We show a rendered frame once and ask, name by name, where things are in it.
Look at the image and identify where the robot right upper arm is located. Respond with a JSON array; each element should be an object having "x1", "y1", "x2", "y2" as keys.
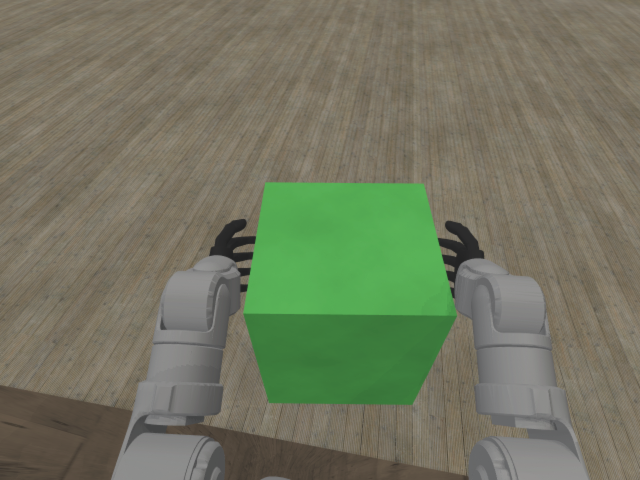
[{"x1": 468, "y1": 436, "x2": 588, "y2": 480}]

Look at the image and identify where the right robot forearm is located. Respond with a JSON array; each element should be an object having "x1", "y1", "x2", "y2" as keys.
[{"x1": 454, "y1": 258, "x2": 590, "y2": 480}]

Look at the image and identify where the robot left upper arm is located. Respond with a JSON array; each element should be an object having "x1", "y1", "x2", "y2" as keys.
[{"x1": 114, "y1": 433, "x2": 225, "y2": 480}]

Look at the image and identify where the right robot hand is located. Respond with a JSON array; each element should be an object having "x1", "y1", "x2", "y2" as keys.
[{"x1": 438, "y1": 221, "x2": 484, "y2": 298}]

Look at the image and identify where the carton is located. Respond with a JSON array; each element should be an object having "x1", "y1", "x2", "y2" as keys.
[{"x1": 243, "y1": 182, "x2": 457, "y2": 405}]

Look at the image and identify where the left robot hand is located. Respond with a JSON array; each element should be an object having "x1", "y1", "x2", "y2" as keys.
[{"x1": 209, "y1": 219, "x2": 256, "y2": 293}]

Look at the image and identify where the left robot forearm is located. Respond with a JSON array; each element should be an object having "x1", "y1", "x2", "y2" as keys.
[{"x1": 111, "y1": 255, "x2": 241, "y2": 480}]

